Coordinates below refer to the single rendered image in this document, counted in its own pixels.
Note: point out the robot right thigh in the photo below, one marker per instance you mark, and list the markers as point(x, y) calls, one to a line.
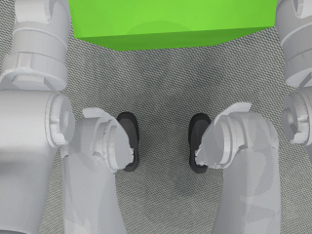
point(250, 201)

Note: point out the left robot foot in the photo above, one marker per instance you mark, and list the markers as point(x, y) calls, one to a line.
point(129, 123)

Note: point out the right robot upper arm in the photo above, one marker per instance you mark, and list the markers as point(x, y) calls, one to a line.
point(296, 118)

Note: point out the left robot forearm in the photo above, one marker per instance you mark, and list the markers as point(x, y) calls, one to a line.
point(39, 45)

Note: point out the carton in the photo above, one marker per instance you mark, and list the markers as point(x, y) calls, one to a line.
point(134, 25)

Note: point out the left robot upper arm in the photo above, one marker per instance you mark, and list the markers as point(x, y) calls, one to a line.
point(33, 125)

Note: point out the right robot forearm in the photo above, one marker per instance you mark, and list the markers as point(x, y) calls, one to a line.
point(293, 21)

